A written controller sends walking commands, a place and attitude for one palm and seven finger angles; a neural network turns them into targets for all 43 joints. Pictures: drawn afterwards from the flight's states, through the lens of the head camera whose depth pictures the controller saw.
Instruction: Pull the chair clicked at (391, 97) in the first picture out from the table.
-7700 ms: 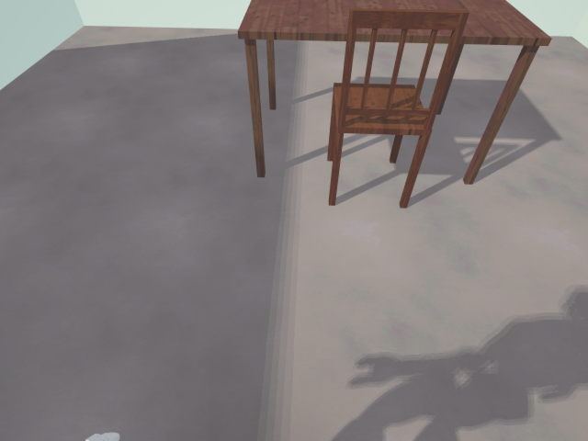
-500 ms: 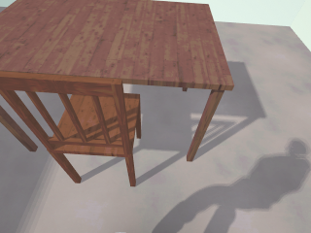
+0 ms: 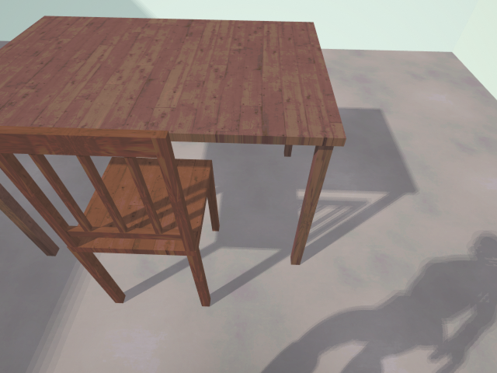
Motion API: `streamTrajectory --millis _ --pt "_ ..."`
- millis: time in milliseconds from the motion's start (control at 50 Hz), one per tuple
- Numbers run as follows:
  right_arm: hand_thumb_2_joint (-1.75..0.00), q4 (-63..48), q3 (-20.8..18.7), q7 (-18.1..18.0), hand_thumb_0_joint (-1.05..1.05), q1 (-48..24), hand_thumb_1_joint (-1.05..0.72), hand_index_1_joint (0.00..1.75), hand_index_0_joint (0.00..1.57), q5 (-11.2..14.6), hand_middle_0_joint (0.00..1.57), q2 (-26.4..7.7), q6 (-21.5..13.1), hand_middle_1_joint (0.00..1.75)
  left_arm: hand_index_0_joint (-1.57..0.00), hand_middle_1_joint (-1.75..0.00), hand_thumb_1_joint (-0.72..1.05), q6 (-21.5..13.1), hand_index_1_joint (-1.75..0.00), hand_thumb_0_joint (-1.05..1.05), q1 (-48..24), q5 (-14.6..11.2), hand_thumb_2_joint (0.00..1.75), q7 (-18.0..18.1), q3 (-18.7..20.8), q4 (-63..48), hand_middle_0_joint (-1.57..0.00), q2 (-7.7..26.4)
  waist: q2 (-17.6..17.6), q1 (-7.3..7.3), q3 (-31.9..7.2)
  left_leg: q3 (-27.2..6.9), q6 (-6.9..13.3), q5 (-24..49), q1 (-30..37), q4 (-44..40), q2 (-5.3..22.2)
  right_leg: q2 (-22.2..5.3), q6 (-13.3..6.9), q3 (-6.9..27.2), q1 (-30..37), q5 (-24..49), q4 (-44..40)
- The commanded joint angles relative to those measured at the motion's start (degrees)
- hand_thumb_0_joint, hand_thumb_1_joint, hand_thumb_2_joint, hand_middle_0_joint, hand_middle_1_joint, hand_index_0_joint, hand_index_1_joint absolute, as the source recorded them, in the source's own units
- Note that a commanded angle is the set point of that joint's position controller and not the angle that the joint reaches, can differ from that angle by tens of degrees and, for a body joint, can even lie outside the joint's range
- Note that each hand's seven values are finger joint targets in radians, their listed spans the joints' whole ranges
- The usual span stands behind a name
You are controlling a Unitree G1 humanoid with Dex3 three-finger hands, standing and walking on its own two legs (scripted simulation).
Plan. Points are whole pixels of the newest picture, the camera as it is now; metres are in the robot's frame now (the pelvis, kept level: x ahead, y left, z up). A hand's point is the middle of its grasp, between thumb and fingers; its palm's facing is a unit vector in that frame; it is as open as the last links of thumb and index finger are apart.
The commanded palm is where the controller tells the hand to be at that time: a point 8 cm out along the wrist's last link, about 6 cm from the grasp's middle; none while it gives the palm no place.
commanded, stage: look again from close up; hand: left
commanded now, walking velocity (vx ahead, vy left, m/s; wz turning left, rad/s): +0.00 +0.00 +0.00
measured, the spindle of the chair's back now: (105, 196) +0.50 +0.38 -0.09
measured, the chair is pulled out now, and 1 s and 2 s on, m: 0.00 0.00 0.00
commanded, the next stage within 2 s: shuffle to correct the standing spot in 1.30 s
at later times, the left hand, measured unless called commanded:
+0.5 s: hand out of the picture +0.01 +0.22 -0.18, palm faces +0.03 -0.98 -0.19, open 7.4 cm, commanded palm none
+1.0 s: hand out of the picture +0.00 +0.20 -0.18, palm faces +0.02 -0.99 -0.15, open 7.4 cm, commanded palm none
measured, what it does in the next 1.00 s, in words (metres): steps on the spot: left foot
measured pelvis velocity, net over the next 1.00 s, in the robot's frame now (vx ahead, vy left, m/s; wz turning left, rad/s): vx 0.01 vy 0.04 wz -0.02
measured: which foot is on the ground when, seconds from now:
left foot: down 0.00-0.06, up 0.08-0.18, down 0.20-1.00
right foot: down 0.00-1.00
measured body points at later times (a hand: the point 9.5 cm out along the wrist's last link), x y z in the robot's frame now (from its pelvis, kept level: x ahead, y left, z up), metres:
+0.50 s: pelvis +0.00 +0.04 +0.00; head +0.00 +0.04 +0.45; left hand +0.01 +0.27 -0.16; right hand +0.00 -0.18 -0.16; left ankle +0.00 +0.15 -0.74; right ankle -0.01 -0.08 -0.74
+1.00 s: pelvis +0.01 +0.04 +0.00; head +0.02 +0.05 +0.45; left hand +0.00 +0.26 -0.17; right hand +0.01 -0.18 -0.16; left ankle +0.00 +0.15 -0.74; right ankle -0.01 -0.08 -0.74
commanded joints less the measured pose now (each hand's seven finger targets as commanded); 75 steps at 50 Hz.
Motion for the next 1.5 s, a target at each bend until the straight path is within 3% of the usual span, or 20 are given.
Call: streamTrajectory --millis 0,20,40,60,80,100,120,140,160,180,220,240,260,400,480,660,1040,1380,1420,1480 --pt "-0.9 -2.0 -0.6 0.0 0.0 2.5 -0.9 0.3 0.2 -0.3 0.2 -4.0 -0.9 0.3 -0.2 -0.3 0.9 -0.5 -0.3 0.0 3.0 0.3 0.9 0.5 0.9 -1.3 -0.2 6.3 -0.3 0.33 3.3 -0.5 3.3 1.3 0.3 -3.3 0.8 -8.1 0.8 8.1 -4.9 -3.7 -10.8" --pt "-0.9 -1.9 -0.5 0.0 0.0 3.1 -0.9 0.3 0.2 -0.3 0.2 -3.8 -0.9 0.3 -0.2 -0.3 0.9 -0.5 -0.3 0.0 2.9 0.2 0.9 0.5 1.0 -1.3 -0.2 6.3 -0.8 0.3 3.7 -0.4 3.3 0.8 -0.2 -3.4 0.7 -8.2 0.8 8.4 -5.0 -4.5 -11.2" --pt "-0.9 -5.8 -0.7 0.6 0.0 -3.6 -0.9 0.3 0.2 0.0 0.2 -5.4 -2.1 0.3 -0.2 -0.3 0.9 -2.9 -0.3 0.0 10.2 1.5 0.9 2.8 0.7 -0.1 -0.2 7.0 -4.3 3.89 4.8 2.2 1.8 -5.4 -7.2 10.8 -1.0 -13.1 4.8 15.4 -3.9 25.7 -10.2" --pt "-0.9 -7.7 -0.7 0.9 0.0 1.2 -0.9 0.3 0.2 0.0 0.2 -2.8 -1.4 0.3 -0.2 -0.3 0.9 -3.5 -0.3 0.0 6.7 1.4 0.9 2.4 0.7 -2.7 -0.2 9.4 -2.9 -0.85 0.1 -0.4 3.3 -10.6 -6.6 14.8 -0.3 -17.0 0.6 15.4 -3.6 21.0 -9.5" --pt "-0.9 -7.8 -0.8 1.4 0.0 2.8 -0.9 0.3 0.2 -0.3 0.2 -2.5 -1.2 0.3 -0.2 -0.3 0.9 -4.0 -0.3 0.0 3.6 1.5 0.9 2.0 1.2 -4.5 -0.2 9.8 -1.3 -1.45 -3.2 1.0 3.7 -9.4 -5.7 16.2 -0.3 -16.4 -2.6 12.7 -2.9 17.0 -8.7" --pt "-0.9 -8.2 -0.8 1.3 0.0 4.0 -0.9 0.3 0.2 -0.1 0.2 -2.4 -1.4 0.3 -0.2 -0.3 0.9 -3.6 -0.3 0.0 2.9 1.5 0.9 1.8 1.2 -5.3 -0.2 9.2 -3.5 -1.77 -3.5 2.3 3.9 -9.3 -3.7 13.9 -1.0 -13.9 -3.7 9.7 -4.9 9.6 -7.6" --pt "-0.9 -8.2 -0.7 1.3 0.0 4.5 -0.9 0.3 0.2 -0.2 0.2 -2.2 -1.7 0.3 -0.2 -0.3 0.9 -3.4 -0.3 0.0 2.8 1.4 0.9 1.6 0.9 -5.4 -0.2 8.0 -5.7 -1.68 -2.0 3.0 3.7 -7.1 -2.5 10.4 -1.8 -12.8 -3.8 9.2 -6.4 7.6 -7.1" --pt "-0.9 -8.1 -0.6 1.1 0.0 6.0 -0.9 0.3 0.2 -0.3 0.2 -2.3 -2.1 0.3 -0.2 -0.3 0.9 -3.2 -0.3 0.0 3.2 1.3 0.9 1.6 0.9 -5.4 -0.2 7.1 -4.7 -1.94 -1.6 2.4 4.0 -4.5 -0.3 6.2 -1.7 -11.8 -3.3 8.8 -7.6 5.2 -5.7" --pt "-0.9 -7.7 -0.5 1.0 0.0 7.2 -0.9 0.3 0.2 -0.3 0.2 -3.0 -2.7 0.3 -0.2 -0.3 0.9 -2.9 -0.3 0.0 3.5 1.1 0.9 1.5 0.7 -5.2 -0.2 6.0 -2.4 -1.87 -1.1 0.3 4.6 -0.1 0.4 2.3 -0.5 -9.5 -2.0 7.8 -7.9 3.3 -3.1" --pt "-0.9 -7.7 -0.4 0.9 0.0 7.5 -0.9 0.3 0.2 -0.5 0.2 -3.9 -3.1 0.3 -0.2 -0.3 0.9 -2.6 -0.3 0.0 4.2 1.1 0.9 1.4 0.6 -5.3 -0.2 4.9 0.6 -0.85 0.5 -1.9 5.7 4.3 -1.7 0.6 1.9 -7.1 -0.8 5.9 -6.9 2.5 -0.8" --pt "-0.9 -7.9 -0.1 0.4 0.0 5.2 -0.9 0.3 0.2 -0.5 0.2 -4.7 -3.4 0.3 -0.2 -0.3 0.9 -2.1 -0.3 0.0 5.7 0.9 0.9 1.2 0.4 -4.8 -0.2 4.5 5.2 0.59 0.7 -3.9 6.6 5.4 -5.4 -1.2 2.6 -6.0 0.2 5.2 -3.4 2.5 0.2" --pt "-0.9 -8.1 0.0 0.3 0.0 4.2 -0.9 0.3 0.2 -0.4 0.2 -4.9 -3.3 0.3 -0.2 -0.3 0.9 -2.0 -0.3 0.0 6.3 0.9 0.9 1.1 0.3 -4.4 -0.2 4.4 4.5 0.93 1.1 -4.0 6.7 4.3 -5.8 -1.7 2.4 -5.8 0.4 5.3 -3.0 2.6 0.1" --pt "-0.9 -8.3 0.0 0.2 0.0 3.8 -0.9 0.3 0.2 -0.2 0.2 -4.8 -3.2 0.3 -0.2 -0.3 0.9 -1.8 -0.3 0.0 6.4 0.9 0.9 1.0 0.1 -4.3 -0.2 4.5 2.1 0.95 2.2 -3.9 6.7 1.1 -6.4 -2.6 2.0 -5.9 0.6 5.5 -3.3 1.6 -0.7" --pt "-0.9 -7.1 0.1 0.3 0.0 3.7 -0.9 0.3 0.2 -0.3 0.2 -5.7 -3.2 0.3 -0.2 -0.3 0.9 -1.6 -0.3 0.0 6.3 1.1 0.9 0.8 -0.3 -3.9 -0.2 4.7 -0.5 0.71 3.2 -3.8 6.8 -2.2 -5.4 -5.0 1.4 -6.5 1.1 5.4 -3.9 1.3 -1.8" --pt "-0.9 -6.7 0.2 0.3 0.0 3.5 -0.9 0.3 0.2 -0.2 0.2 -6.1 -3.3 0.3 -0.2 -0.3 0.9 -1.6 -0.3 0.0 6.5 1.1 0.9 0.7 -0.3 -3.7 -0.2 5.2 1.0 0.7 1.9 -3.8 6.8 -2.2 -4.5 -5.7 1.5 -6.7 1.2 5.2 -3.0 1.8 -1.8" --pt "-0.9 -5.4 0.3 0.2 0.0 2.7 -0.9 0.3 0.2 -0.1 0.2 -6.1 -3.5 0.3 -0.2 -0.3 0.9 -1.8 -0.3 0.0 7.1 1.1 0.9 0.6 -0.4 -2.4 -0.2 5.2 -0.6 0.59 0.2 -2.3 6.6 3.5 -1.4 -4.0 1.0 -7.6 1.4 6.0 -2.5 6.0 -2.5" --pt "-0.9 -3.5 0.4 0.0 0.0 2.4 -0.9 0.3 0.2 0.0 0.2 -5.4 -3.5 0.3 -0.2 -0.3 0.9 -1.8 -0.3 0.0 7.3 1.1 0.9 0.7 -0.4 -1.1 -0.2 5.0 -0.5 0.84 0.6 -1.6 6.4 7.5 0.1 -3.4 1.0 -8.1 1.4 6.0 -1.6 9.4 -3.0" --pt "-0.9 -2.9 0.5 -0.1 0.0 3.1 -0.9 0.3 0.2 0.0 0.2 -5.1 -3.4 0.3 -0.2 -0.3 0.9 -1.6 -0.3 0.0 6.9 1.0 0.9 0.7 -0.2 -1.3 -0.2 5.0 -0.5 0.9 1.1 -1.8 6.3 7.1 0.0 -3.9 1.2 -7.7 1.2 5.9 -1.6 8.1 -3.4" --pt "-0.9 -2.9 0.4 0.1 0.0 3.7 -0.9 0.3 0.2 -0.2 0.2 -5.2 -3.1 0.3 -0.2 -0.3 0.9 -1.6 -0.3 0.0 7.6 1.2 0.9 0.7 0.1 -1.3 -0.2 5.2 -0.8 1.16 0.4 -1.1 6.4 2.9 -0.7 -2.8 0.4 -8.3 0.6 6.0 -0.9 4.3 -2.8" --pt "-0.9 -4.1 0.3 0.5 0.0 3.2 -0.9 0.3 0.2 -0.4 0.2 -5.1 -2.3 0.3 -0.2 -0.3 0.9 -1.3 -0.3 0.0 8.7 1.5 0.9 0.5 0.9 -1.6 -0.2 6.5 -3.6 1.69 4.2 0.7 6.1 -6.3 -6.0 0.5 -1.9 -10.2 -1.2 9.1 -2.1 -6.9 -5.1"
